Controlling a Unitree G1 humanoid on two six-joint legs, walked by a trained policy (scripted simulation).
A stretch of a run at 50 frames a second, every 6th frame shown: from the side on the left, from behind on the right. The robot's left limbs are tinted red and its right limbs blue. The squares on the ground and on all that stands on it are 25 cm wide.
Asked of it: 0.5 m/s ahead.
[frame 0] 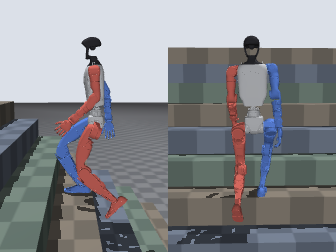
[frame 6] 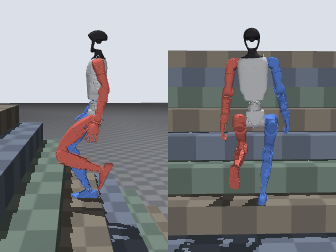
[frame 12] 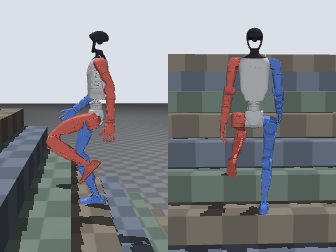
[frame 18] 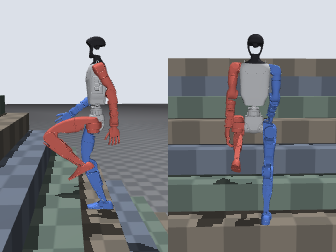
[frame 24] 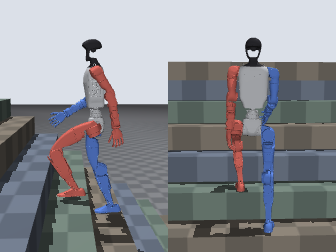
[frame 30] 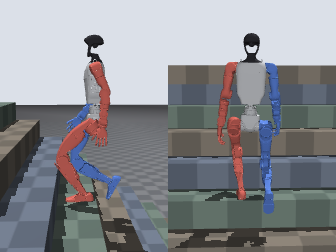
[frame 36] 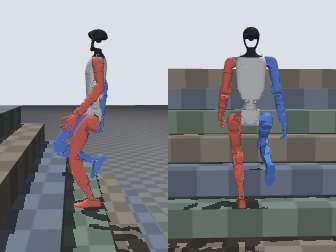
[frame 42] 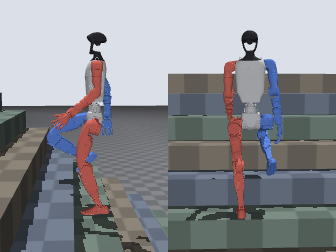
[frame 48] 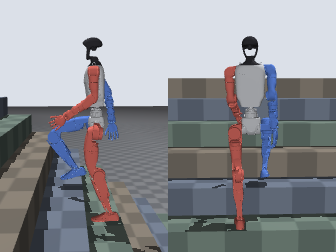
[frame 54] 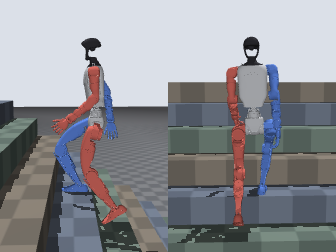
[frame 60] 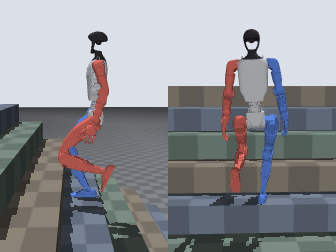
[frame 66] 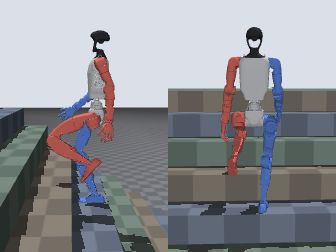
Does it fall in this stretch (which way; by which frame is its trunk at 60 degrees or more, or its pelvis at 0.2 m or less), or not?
no
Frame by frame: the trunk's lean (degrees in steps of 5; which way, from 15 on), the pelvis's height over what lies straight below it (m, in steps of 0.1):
0: 5, 0.8
6: 5, 0.7
12: 5, 0.8
18: 0, 0.8
24: 5, 0.8
30: 0, 0.7
36: 5, 0.7
42: 0, 0.8
48: 5, 0.8
54: 5, 0.8
60: 5, 0.7
66: 5, 0.8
